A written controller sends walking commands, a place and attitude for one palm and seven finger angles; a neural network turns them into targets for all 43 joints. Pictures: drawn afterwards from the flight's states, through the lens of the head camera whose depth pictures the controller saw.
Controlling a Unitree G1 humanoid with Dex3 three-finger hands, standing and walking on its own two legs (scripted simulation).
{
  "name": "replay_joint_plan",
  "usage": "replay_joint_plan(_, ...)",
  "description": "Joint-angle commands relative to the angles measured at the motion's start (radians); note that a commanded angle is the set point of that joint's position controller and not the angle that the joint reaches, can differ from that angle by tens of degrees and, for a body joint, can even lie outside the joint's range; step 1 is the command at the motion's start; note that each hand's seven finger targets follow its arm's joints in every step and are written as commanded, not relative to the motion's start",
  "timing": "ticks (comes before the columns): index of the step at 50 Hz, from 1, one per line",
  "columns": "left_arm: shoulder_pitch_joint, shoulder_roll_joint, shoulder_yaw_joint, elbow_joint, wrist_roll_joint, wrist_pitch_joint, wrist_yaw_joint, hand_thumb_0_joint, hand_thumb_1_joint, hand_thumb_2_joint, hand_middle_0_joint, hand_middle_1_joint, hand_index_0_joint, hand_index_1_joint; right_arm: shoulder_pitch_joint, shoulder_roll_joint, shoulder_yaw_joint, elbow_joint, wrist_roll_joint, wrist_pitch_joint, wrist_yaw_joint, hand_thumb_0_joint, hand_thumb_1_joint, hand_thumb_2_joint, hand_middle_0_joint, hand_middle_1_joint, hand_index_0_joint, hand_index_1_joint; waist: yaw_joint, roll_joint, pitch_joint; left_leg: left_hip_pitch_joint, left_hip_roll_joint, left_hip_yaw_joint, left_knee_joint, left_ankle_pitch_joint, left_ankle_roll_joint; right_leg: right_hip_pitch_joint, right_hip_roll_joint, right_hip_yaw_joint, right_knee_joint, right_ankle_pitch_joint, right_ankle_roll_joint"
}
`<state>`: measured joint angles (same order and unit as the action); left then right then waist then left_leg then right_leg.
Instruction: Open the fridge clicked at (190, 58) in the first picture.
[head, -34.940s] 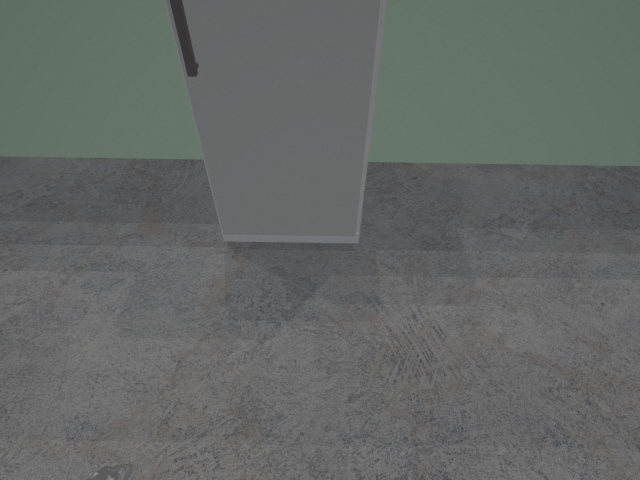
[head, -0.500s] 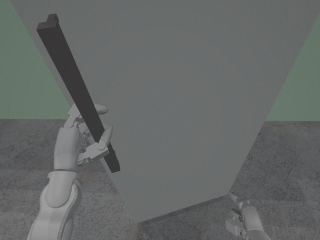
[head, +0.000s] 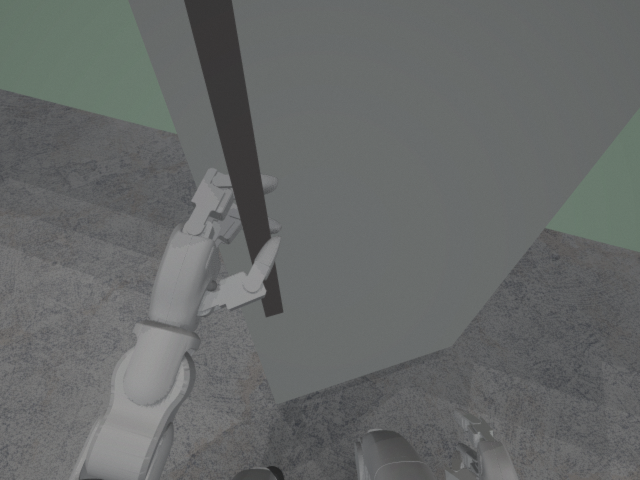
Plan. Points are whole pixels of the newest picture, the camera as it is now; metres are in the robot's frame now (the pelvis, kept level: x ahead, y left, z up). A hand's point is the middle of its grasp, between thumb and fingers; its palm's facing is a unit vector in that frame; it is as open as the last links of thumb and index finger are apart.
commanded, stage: walk backward, drawing the door open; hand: left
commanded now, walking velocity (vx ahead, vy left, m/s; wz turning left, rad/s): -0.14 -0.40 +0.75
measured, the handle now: (248, 197) +0.34 +0.07 +0.20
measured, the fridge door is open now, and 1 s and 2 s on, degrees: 37 69 65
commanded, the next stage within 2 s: stop walking and hold the door back in 0.70 s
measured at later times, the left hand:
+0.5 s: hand (370, 418) +0.16 -0.03 +0.16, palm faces +0.25 -0.94 -0.22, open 7.8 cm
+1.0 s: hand out of the picture +0.09 -0.14 +0.16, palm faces +0.70 -0.71 -0.13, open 7.0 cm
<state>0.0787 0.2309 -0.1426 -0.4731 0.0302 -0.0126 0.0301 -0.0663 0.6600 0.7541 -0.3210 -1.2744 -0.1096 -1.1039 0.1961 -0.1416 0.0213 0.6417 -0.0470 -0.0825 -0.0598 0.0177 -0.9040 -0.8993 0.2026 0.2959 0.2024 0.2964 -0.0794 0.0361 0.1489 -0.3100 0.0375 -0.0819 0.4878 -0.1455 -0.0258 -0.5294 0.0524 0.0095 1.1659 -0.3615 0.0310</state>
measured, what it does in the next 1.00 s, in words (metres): steps to the right, turning left: right foot, then left foot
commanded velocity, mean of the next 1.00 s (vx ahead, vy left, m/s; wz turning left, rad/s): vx -0.09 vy -0.25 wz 0.56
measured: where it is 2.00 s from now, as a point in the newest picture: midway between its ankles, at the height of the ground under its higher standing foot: outside the picture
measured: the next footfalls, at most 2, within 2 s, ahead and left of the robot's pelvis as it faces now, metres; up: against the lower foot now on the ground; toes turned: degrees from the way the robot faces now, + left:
right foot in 0.14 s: +0.01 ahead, -0.21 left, +0.00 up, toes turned +7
left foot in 0.36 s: -0.04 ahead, -0.03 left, +0.00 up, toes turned +25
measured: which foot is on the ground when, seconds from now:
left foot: down 0.00-0.14, up 0.16-0.34, down 0.36-0.62, up 0.64-0.86, down 0.88-1.00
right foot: up 0.00-0.12, down 0.14-0.36, up 0.38-0.60, down 0.62-0.88, up 0.90-1.00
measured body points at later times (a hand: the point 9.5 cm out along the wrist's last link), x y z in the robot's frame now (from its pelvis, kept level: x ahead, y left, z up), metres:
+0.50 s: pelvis -0.06 -0.22 -0.01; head +0.01 -0.18 +0.43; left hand +0.14 +0.02 +0.17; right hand +0.21 -0.33 -0.10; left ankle -0.07 -0.05 -0.74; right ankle +0.03 -0.32 -0.66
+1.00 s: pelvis -0.03 -0.42 -0.01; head -0.02 -0.39 +0.44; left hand +0.05 -0.11 +0.16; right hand +0.26 -0.43 -0.09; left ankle -0.07 -0.32 -0.74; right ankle +0.08 -0.48 -0.70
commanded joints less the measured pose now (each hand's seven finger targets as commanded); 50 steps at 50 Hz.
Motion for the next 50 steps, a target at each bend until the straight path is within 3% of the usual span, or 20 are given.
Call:
replay_joint_plan(1, -0.178, -0.045, 0.036, -0.334, -0.031, -0.145, 0.014, 0.0, 0.9, 0.9, -0.45, -1.4, -0.45, -1.4, -0.168, -0.143, -0.077, -0.155, 0.023, -0.082, 0.011, 0.0, -0.9, -0.9, 0.2, 0.3, 0.2, 0.3, 0.086, 0.122, -0.35, -0.009, 0.167, -0.13, -0.241, -0.11, 0.067, 0.355, -0.02, 0.006, -0.427, 0.013, -0.006)
replay_joint_plan(5, -0.228, -0.025, 0.031, -0.348, -0.017, -0.137, 0.018, 0.0, 0.9, 0.9, -0.45, -1.4, -0.45, -1.4, -0.179, -0.13, -0.081, -0.152, 0.048, -0.072, 0.019, 0.0, -0.9, -0.9, 0.2, 0.3, 0.2, 0.3, 0.056, 0.227, -0.366, -0.078, 0.07, -0.128, -0.218, -0.309, 0.045, 0.553, 0.034, -0.109, -0.771, 0.004, 0.002)
replay_joint_plan(7, -0.208, 0.047, 0.092, -0.396, -0.018, -0.134, 0.028, 0.0, 0.9, 0.9, -0.45, -1.4, -0.45, -1.4, -0.162, -0.058, -0.067, -0.139, 0.06, -0.054, 0.02, 0.0, -0.9, -0.9, 0.2, 0.3, 0.2, 0.3, 0.048, -0.15, -0.38, -0.04, -0.082, 0.094, 0.215, -0.277, -0.011, 0.423, -0.196, 0.008, -0.952, 0.017, -0.101)
replay_joint_plan(10, -0.189, 0.051, 0.145, -0.38, -0.014, -0.113, 0.018, 0.0, 0.9, 0.9, -0.45, -1.4, -0.45, -1.4, -0.197, -0.091, -0.085, -0.144, 0.066, -0.072, -0.027, 0.0, -0.9, -0.9, 0.2, 0.3, 0.2, 0.3, 0.091, -0.284, -0.35, -0.183, -0.044, 0.086, 0.833, -0.481, 0.015, 0.298, -0.38, 0.025, -0.836, 0.369, -0.233)
replay_joint_plan(16, -0.161, -0.045, 0.043, -0.36, -0.045, -0.163, -0.021, 0.0, 0.9, 0.9, -0.45, -1.4, -0.45, -1.4, -0.103, -0.073, -0.044, -0.178, 0.037, -0.099, -0.047, 0.0, -0.9, -0.9, 0.2, 0.3, 0.2, 0.3, 0.005, -0.096, -0.292, 0.116, 0.001, 0.184, -0.038, -0.086, 0.009, 0.27, -0.198, -0.195, -0.389, 0.573, -0.142)
replay_joint_plan(18, -0.154, -0.07, -0.001, -0.296, -0.009, -0.196, -0.026, 0.0, 0.9, 0.9, -0.45, -1.4, -0.45, -1.4, -0.066, -0.173, -0.097, -0.19, 0.006, -0.108, -0.03, 0.0, -0.9, -0.9, 0.2, 0.3, 0.2, 0.3, 0.008, 0.181, -0.324, 0.563, 0.468, -0.493, -0.154, 0.638, 0.169, -0.237, -0.065, -0.078, 0.001, -0.199, -0.012)
replay_joint_plan(19, -0.187, -0.019, 0.031, -0.325, 0.019, -0.218, -0.023, 0.0, 0.9, 0.9, -0.45, -1.4, -0.45, -1.4, -0.047, -0.203, -0.09, -0.192, -0.008, -0.102, -0.004, 0.0, -0.9, -0.9, 0.2, 0.3, 0.2, 0.3, 0.005, 0.063, -0.374, 0.529, 0.573, -0.654, -0.147, 0.617, 0.281, -0.22, -0.084, 0.081, 0.121, -0.19, 0.009)
replay_joint_plan(23, -0.202, 0.03, 0.104, -0.426, 0.0, -0.215, -0.012, 0.0, 0.9, 0.9, -0.45, -1.4, -0.45, -1.4, -0.195, -0.186, -0.098, -0.17, 0.012, -0.109, 0.01, 0.0, -0.9, -0.9, 0.2, 0.3, 0.2, 0.3, 0.054, 0.102, -0.239, 0.156, 0.409, -0.385, -0.159, 0.2, 0.217, -0.067, -0.139, 0.155, 0.002, -0.001, 0.015)
replay_joint_plan(25, -0.124, -0.038, 0.079, -0.342, -0.021, -0.176, -0.007, 0.0, 0.9, 0.9, -0.45, -1.4, -0.45, -1.4, -0.184, -0.171, -0.098, -0.164, 0.032, -0.108, 0.028, 0.0, -0.9, -0.9, 0.2, 0.3, 0.2, 0.3, 0.081, 0.165, -0.273, -0.043, 0.254, -0.104, -0.155, -0.032, 0.103, 0.256, -0.103, 0.065, -0.28, 0.071, 0.001)
replay_joint_plan(28, -0.149, -0.007, 0.104, -0.337, -0.034, -0.157, 0.015, 0.0, 0.9, 0.9, -0.45, -1.4, -0.45, -1.4, -0.168, -0.171, -0.091, -0.192, 0.069, -0.088, 0.025, 0.0, -0.9, -0.9, 0.2, 0.3, 0.2, 0.3, 0.077, 0.209, -0.32, -0.134, 0.129, 0.004, -0.145, -0.357, 0.065, 0.515, 0.012, -0.136, -0.555, 0.111, 0.007)
replay_joint_plan(30, -0.164, 0.031, 0.123, -0.366, -0.021, -0.158, 0.028, 0.0, 0.9, 0.9, -0.45, -1.4, -0.45, -1.4, -0.159, -0.116, -0.08, -0.196, 0.079, -0.07, 0.023, 0.0, -0.9, -0.9, 0.2, 0.3, 0.2, 0.3, 0.073, -0.003, -0.373, -0.084, 0.023, 0.059, 0.109, -0.377, 0.036, 0.492, -0.076, -0.073, -0.77, 0.041, -0.011)
replay_joint_plan(31, -0.144, 0.097, 0.185, -0.369, -0.019, -0.152, 0.037, 0.0, 0.9, 0.9, -0.45, -1.4, -0.45, -1.4, -0.167, -0.079, -0.077, -0.201, 0.077, -0.064, 0.016, 0.0, -0.9, -0.9, 0.2, 0.3, 0.2, 0.3, 0.083, -0.317, -0.351, -0.127, -0.061, 0.145, 0.464, -0.42, -0.002, 0.368, -0.263, 0.133, -0.924, -0.07, -0.091)
replay_joint_plan(32, -0.146, 0.116, 0.221, -0.397, -0.018, -0.152, 0.039, 0.0, 0.9, 0.9, -0.45, -1.4, -0.45, -1.4, -0.183, -0.072, -0.071, -0.199, 0.068, -0.081, -0.002, 0.0, -0.9, -0.9, 0.2, 0.3, 0.2, 0.3, 0.107, -0.401, -0.324, -0.165, -0.073, 0.101, 0.787, -0.504, 0.01, 0.244, -0.381, 0.249, -0.937, 0.023, -0.188)
replay_joint_plan(33, -0.129, 0.146, 0.273, -0.378, -0.018, -0.153, 0.054, 0.0, 0.9, 0.9, -0.45, -1.4, -0.45, -1.4, -0.181, -0.073, -0.056, -0.18, 0.041, -0.092, -0.014, 0.0, -0.9, -0.9, 0.2, 0.3, 0.2, 0.3, 0.105, -0.245, -0.281, -0.217, -0.047, 0.068, 0.864, -0.51, 0.018, 0.236, -0.408, 0.205, -0.891, 0.252, -0.224)
replay_joint_plan(36, -0.103, 0.082, 0.214, -0.426, -0.038, -0.171, 0.023, 0.0, 0.9, 0.9, -0.45, -1.4, -0.45, -1.4, -0.193, -0.071, -0.062, -0.202, 0.051, -0.074, -0.017, 0.0, -0.9, -0.9, 0.2, 0.3, 0.2, 0.3, 0.077, -0.292, -0.289, -0.209, 0.009, 0.138, 0.77, -0.473, 0.006, 0.401, -0.35, -0.011, -0.733, 0.539, -0.234)
replay_joint_plan(41, 0.0, 0.009, 0.174, -0.168, -0.064, -0.158, 0.022, 0.0, 0.9, 0.9, -0.45, -1.4, -0.45, -1.4, -0.116, -0.101, -0.055, -0.18, 0.035, -0.06, -0.03, 0.0, -0.9, -0.9, 0.2, 0.3, 0.2, 0.3, 0.05, -0.182, -0.295, 0.072, -0.012, 0.236, 0.106, -0.212, 0.009, 0.287, -0.267, -0.11, -0.597, 0.396, -0.158)
replay_joint_plan(43, -0.103, -0.031, 0.105, -0.153, -0.07, -0.143, 0.038, 0.0, 0.9, 0.9, -0.45, -1.4, -0.45, -1.4, -0.082, -0.138, -0.068, -0.207, 0.043, -0.046, -0.031, 0.0, -0.9, -0.9, 0.2, 0.3, 0.2, 0.3, 0.045, -0.064, -0.33, 0.294, 0.073, 0.119, -0.088, -0.034, 0.047, 0.177, -0.256, -0.052, -0.489, 0.284, -0.092)
replay_joint_plan(45, -0.345, -0.043, 0.042, -0.179, -0.064, -0.159, 0.05, 0.0, 0.9, 0.9, -0.45, -1.4, -0.45, -1.4, -0.123, -0.162, -0.055, -0.226, 0.053, -0.046, -0.011, 0.0, -0.9, -0.9, 0.2, 0.3, 0.2, 0.3, 0.077, 0.213, -0.321, 0.374, 0.412, -0.319, -0.127, 0.5, 0.243, -0.019, -0.122, -0.048, -0.28, -0.197, 0.017)
replay_joint_plan(48, -0.565, 0.127, 0.212, 0.01, -0.049, -0.162, 0.101, 0.0, 0.9, 0.9, -0.45, -1.4, -0.45, -1.4, -0.121, -0.149, -0.036, -0.142, 0.05, -0.023, -0.031, 0.0, -0.9, -0.9, 0.2, 0.3, 0.2, 0.3, 0.061, 0.198, -0.284, 0.119, 0.33, -0.255, -0.194, 0.025, 0.234, 0.115, -0.135, 0.024, -0.193, -0.074, 0.009)
replay_joint_plan(50, -0.603, 0.01, 0.092, 0.094, -0.046, -0.137, 0.091, 0.0, 0.9, 0.9, -0.45, -1.4, -0.45, -1.4, -0.13, -0.156, -0.029, -0.153, 0.059, -0.011, -0.026, 0.0, -0.9, -0.9, 0.2, 0.3, 0.2, 0.3, 0.076, 0.168, -0.259, 0.034, 0.227, -0.072, -0.169, -0.221, 0.19, 0.231, -0.103, -0.041, -0.338, -0.03, 0.014)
